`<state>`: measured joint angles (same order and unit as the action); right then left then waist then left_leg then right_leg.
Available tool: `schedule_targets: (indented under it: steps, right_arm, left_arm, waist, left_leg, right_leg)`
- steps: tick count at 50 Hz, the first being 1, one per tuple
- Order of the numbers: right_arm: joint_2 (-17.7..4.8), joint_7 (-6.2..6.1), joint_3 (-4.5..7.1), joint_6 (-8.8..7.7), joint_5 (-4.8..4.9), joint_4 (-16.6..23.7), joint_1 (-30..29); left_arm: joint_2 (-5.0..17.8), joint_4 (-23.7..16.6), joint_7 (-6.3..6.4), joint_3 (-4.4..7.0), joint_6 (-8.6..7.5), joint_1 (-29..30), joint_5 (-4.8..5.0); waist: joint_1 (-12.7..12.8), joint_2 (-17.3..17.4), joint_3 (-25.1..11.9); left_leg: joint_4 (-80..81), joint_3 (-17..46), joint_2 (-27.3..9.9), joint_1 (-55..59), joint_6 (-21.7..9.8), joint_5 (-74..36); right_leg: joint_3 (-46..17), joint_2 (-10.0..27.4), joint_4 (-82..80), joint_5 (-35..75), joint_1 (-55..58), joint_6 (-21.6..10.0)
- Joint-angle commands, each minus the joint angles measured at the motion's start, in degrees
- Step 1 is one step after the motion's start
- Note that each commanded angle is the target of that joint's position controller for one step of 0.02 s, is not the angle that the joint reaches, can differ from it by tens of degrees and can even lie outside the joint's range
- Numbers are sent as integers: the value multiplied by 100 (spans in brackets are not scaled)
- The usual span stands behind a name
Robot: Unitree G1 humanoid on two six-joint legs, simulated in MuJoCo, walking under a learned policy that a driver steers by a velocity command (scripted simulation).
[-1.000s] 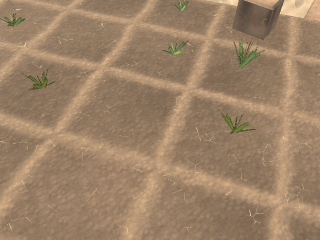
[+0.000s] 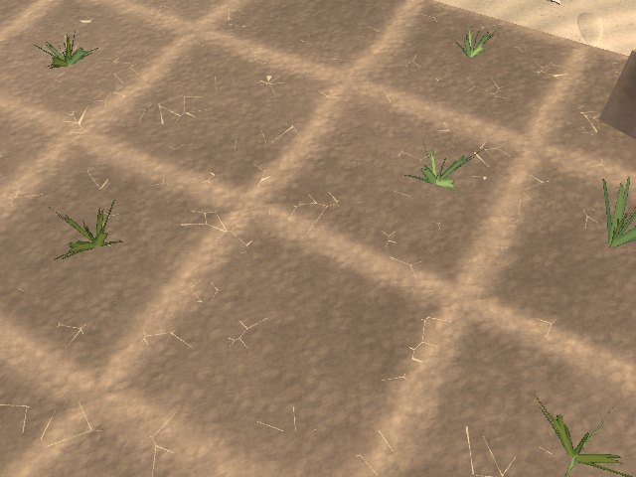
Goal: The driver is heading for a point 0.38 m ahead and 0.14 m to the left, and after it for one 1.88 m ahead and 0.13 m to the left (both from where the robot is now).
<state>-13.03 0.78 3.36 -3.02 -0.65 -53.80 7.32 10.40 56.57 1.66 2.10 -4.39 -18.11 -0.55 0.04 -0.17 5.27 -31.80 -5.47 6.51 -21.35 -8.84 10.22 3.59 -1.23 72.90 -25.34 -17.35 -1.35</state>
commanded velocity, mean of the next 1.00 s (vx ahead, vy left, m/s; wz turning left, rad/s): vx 0.06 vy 0.00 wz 0.57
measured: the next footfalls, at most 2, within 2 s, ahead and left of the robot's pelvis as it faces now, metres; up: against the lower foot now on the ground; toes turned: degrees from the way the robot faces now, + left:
right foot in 0.58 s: +0.21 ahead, -0.14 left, +0.00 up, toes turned +26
left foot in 1.08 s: +0.06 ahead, +0.02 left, +0.00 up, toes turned +39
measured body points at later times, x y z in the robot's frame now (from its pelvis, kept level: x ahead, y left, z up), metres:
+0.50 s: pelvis +0.10 -0.04 +0.02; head +0.13 -0.03 +0.47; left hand +0.20 +0.25 -0.09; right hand +0.22 -0.32 -0.10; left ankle +0.08 +0.03 -0.72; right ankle +0.16 -0.17 -0.69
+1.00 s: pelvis +0.11 -0.08 +0.02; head +0.14 -0.07 +0.47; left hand +0.03 +0.21 -0.09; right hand +0.37 -0.23 -0.10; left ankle +0.03 +0.01 -0.68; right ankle +0.17 -0.16 -0.72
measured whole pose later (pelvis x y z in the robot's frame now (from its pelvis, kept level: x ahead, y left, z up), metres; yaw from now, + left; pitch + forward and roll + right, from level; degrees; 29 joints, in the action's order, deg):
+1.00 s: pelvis +0.11 -0.08 +0.02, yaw +35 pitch -1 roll +1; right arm -17.6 3.1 3.6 5.1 -0.2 -41.6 10.0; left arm 16.2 41.5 1.1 2.0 0.9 -13.4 -1.7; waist 0.9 0.6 5.1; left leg -47.8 -0.1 0.6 -20.1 1.6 25.6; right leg 8.8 3.3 25.8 -13.3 -11.5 -1.5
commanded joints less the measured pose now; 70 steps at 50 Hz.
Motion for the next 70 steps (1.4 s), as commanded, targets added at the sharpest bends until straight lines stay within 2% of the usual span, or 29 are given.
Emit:
schedule_targets:
  steps: [1, 2, 4, 9, 13, 17, 22, 25, 27, 28, 29, 30, 31, 32, 33, 34, 36, 44, 50, 52, 53, 54, 55, 56, 57, 59, 60, 64, 70]
  right_arm:
    - [-575, -87, 142, 53, 104, 151, 556]
    - [-540, -102, 116, 39, 86, 161, 573]
    - [-767, -97, 164, -5, 14, 191, 685]
    - [-979, -136, 234, 109, 34, 348, 1096]
    - [-1057, -207, 275, 235, 24, 481, 1379]
    - [-1106, -238, 307, 298, -27, 620, 1495]
    - [-1231, -212, 348, 365, -66, 816, 1404]
    - [-1302, -173, 371, 415, -52, 957, 1152]
    - [-1315, -152, 378, 454, 4, 1074, 801]
    - [-1251, -161, 358, 462, 68, 1158, 602]
    - [-865, -162, 264, 448, 84, 1215, 881]
    - [-594, -197, 198, 450, 36, 1259, 1502]
    - [-1170, -200, 323, 494, -109, 1200, 1453]
    - [-1330, -178, 375, 524, -138, 1162, 1216]
    - [-1303, -118, 387, 572, -123, 1098, 1096]
    - [-1247, -40, 375, 620, -74, 1067, 1124]
    - [-1199, 82, 340, 668, -11, 1089, 1084]
    - [-979, 190, 196, 756, 2, 1455, 359]
    - [-861, 237, 86, 726, 70, 1696, 189]
    - [-846, 223, 79, 678, 61, 1718, 312]
    - [-833, 183, 78, 625, 9, 1659, 516]
    - [-1002, 107, 117, 554, -75, 1610, 667]
    - [-1627, 33, 223, 476, -113, 1707, 675]
    - [-2162, 49, 394, 464, -18, 1749, 991]
    - [-1876, 46, 355, 468, 19, 1601, 1215]
    - [-1355, 16, 201, 519, -3, 1618, 624]
    - [-1257, -22, 163, 506, 10, 1649, 540]
    - [-1221, 18, 137, 297, 16, 1474, 971]
    - [-1165, -16, 93, 88, -15, 1136, 1551]
  left_arm:
    - [734, -536, 4, 190, 47, -129, -117]
    - [624, -553, 8, 174, 195, -210, -172]
    - [484, -648, 10, 151, 349, -196, -155]
    - [722, -1030, -1, 199, 494, 488, -120]
    - [854, -1305, 16, 210, 590, 1045, -88]
    - [911, -1488, 41, 184, 588, 1332, -44]
    - [992, -1675, 62, 123, 518, 1419, 44]
    - [1063, -1731, 81, 96, 467, 1223, 96]
    - [1064, -1674, 106, 83, 426, 822, 99]
    - [1106, -1614, 146, 95, 387, 549, 42]
    - [1464, -1660, 210, 156, 368, 606, -40]
    - [1853, -1967, 218, 157, 415, 1013, -1]
    - [1912, -1836, 162, 231, 482, 614, -5]
    - [1504, -1860, 119, 133, 486, 723, 8]
    - [1265, -1912, 85, 76, 488, 1021, 15]
    - [1225, -2001, 88, 59, 508, 1211, -46]
    - [1288, -1994, 112, 77, 499, 1031, -83]
    - [1456, -1822, 55, 209, 454, 352, -101]
    - [1666, -1823, -84, 303, 487, 459, -134]
    - [1746, -1811, -108, 335, 529, 499, -81]
    - [1736, -1802, -113, 337, 559, 549, -22]
    - [1628, -1735, -133, 323, 579, 323, -22]
    - [1135, -1887, -177, 211, 636, 20, -121]
    - [1166, -2203, -47, 165, 753, 607, -141]
    - [1341, -2179, -31, 207, 800, 741, -118]
    - [1480, -2064, -147, 270, 707, 747, -80]
    - [1548, -2005, -214, 308, 675, 708, -159]
    - [1353, -1829, -354, 287, 602, 655, -186]
    - [1204, -1794, -380, 255, 467, 1035, -181]
  waist:
    - [65, -322, -442]
    - [167, -204, -444]
    - [229, -54, -625]
    - [7, 353, -979]
    - [-194, 478, -911]
    - [-265, 549, -779]
    - [-263, 615, -786]
    - [-168, 705, -786]
    - [95, 702, -724]
    - [255, 581, -696]
    - [30, -378, -796]
    - [-383, -1216, -877]
    - [-155, -1247, -1077]
    - [-218, -692, -755]
    - [-278, -487, -429]
    - [-342, -624, -450]
    - [-238, -826, -567]
    - [135, -848, -641]
    - [153, -1053, -706]
    - [43, -998, -747]
    - [-117, -816, -778]
    - [-179, -237, -795]
    - [51, 1472, -774]
    - [-330, 1456, -567]
    - [-348, 868, -563]
    - [-74, 833, -199]
    - [-83, 1059, -170]
    - [-91, 599, -315]
    - [-307, 673, -149]
  left_leg:
    - [1419, 2268, -2009, 1210, -1140, -3811]
    - [1465, 2019, -1787, 862, -983, -3883]
    - [1396, 1784, -1539, 722, -850, -4407]
    - [1219, 1918, -1317, 1270, -326, -4225]
    - [1224, 2486, -1403, 1740, -231, -3176]
    - [1126, 2933, -1495, 2013, -399, -2817]
    - [811, 3315, -1509, 1974, -536, -3473]
    - [696, 3585, -1395, 1762, -376, -3473]
    - [577, 3641, -1094, 1361, -29, -2718]
    - [350, 3520, -835, 902, 256, -1884]
    - [-566, 2801, -308, 286, 595, 173]
    - [-1679, 1753, 530, -749, 795, 2741]
    - [-2723, 1257, 263, -705, 864, 2888]
    - [-3214, 1293, -4, -699, 913, 2427]
    - [-3399, 1276, -118, -655, 971, 1988]
    - [-3591, 1186, -122, -654, 1037, 1677]
    - [-3900, 1003, -112, -730, 1158, 1438]
    - [-2678, 754, -449, -913, 1223, 1453]
    - [-1123, 268, -549, 308, 932, 1622]
    - [-329, 160, -504, 727, 799, 1294]
    - [450, 124, -429, 1206, 711, 712]
    - [1228, 661, -578, 1733, 632, 209]
    - [1642, 2840, -2206, 2320, 298, -1016]
    - [1501, 3660, -2988, 1543, -636, -2416]
    - [1467, 3252, -2646, 1680, -828, -1853]
    - [1983, 2759, -1798, 1440, -430, 1116]
    - [2176, 2752, -1577, 1523, -359, 1711]
    - [2372, 2774, -1517, 1996, -350, 1461]
    - [2534, 2770, -1627, 2150, -462, 1190]
  right_leg:
    - [-575, 444, 202, 173, -1466, 111]
    - [-544, 470, -128, 241, -1147, 172]
    - [-461, 384, -512, 470, -989, 276]
    - [-479, 418, -1160, 1051, -1536, 461]
    - [-661, 423, -1447, 1040, -2030, 529]
    - [-795, 299, -1869, 738, -2112, 487]
    - [-843, 36, -2541, 329, -1490, 311]
    - [-870, -97, -3308, 255, -766, 215]
    - [-794, -177, -4532, 753, 139, 173]
    - [-831, -11, -5418, 1476, 852, 143]
    - [-1777, 1083, -5878, 1793, 1486, -109]
    - [-3129, 2429, -5669, 3617, 1958, -580]
    - [-3325, 2756, -5582, 4143, 1400, -1306]
    - [-2821, 2389, -5631, 3936, 1082, -1286]
    - [-2058, 1875, -5649, 3570, 753, -1071]
    - [-1576, 1504, -5607, 3496, 777, -873]
    - [-1102, 1329, -5492, 4214, 938, -898]
    - [-875, 1759, -5474, 3711, 1663, -1158]
    - [-418, 1870, -5210, 3486, 1088, -997]
    - [-284, 1887, -4883, 3401, 976, -822]
    - [-70, 1807, -4505, 3116, 703, -586]
    - [219, 1599, -3835, 2339, 201, -211]
    - [728, 882, -2237, -542, -1126, 242]
    - [39, 193, -1481, -1304, -1679, 345]
    - [-363, 375, -1039, -968, -1712, 337]
    - [-537, 526, -1371, 94, -1833, 261]
    - [-452, 480, -1380, 413, -1888, 269]
    - [-434, 404, -1646, 1040, -2039, 312]
    - [-388, 445, -2540, 1402, -2209, 368]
